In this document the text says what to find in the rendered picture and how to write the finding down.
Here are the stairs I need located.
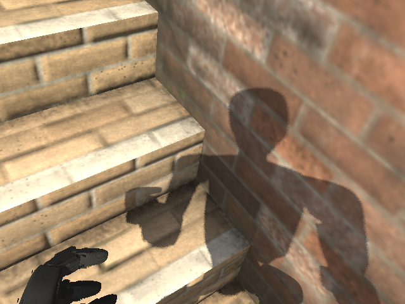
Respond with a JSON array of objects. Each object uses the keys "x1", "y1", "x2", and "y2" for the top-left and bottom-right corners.
[{"x1": 0, "y1": 0, "x2": 255, "y2": 304}]

